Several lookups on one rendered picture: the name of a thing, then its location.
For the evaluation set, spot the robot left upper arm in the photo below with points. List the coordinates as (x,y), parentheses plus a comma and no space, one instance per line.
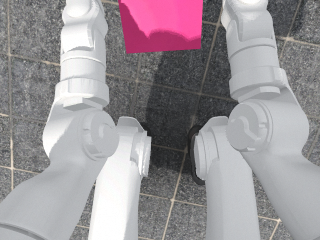
(49,205)

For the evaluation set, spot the robot right upper arm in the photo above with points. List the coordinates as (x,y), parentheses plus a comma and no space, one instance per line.
(270,136)

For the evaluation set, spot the robot left foot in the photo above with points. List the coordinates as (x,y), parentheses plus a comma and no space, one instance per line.
(146,128)

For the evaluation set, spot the right robot forearm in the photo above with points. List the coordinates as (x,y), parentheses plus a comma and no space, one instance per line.
(252,53)

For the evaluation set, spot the right robot thigh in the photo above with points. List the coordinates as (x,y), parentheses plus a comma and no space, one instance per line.
(231,201)

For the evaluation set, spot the left robot forearm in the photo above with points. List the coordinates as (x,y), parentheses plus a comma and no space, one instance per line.
(82,59)

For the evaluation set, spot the carton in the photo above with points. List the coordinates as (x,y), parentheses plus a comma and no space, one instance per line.
(161,25)

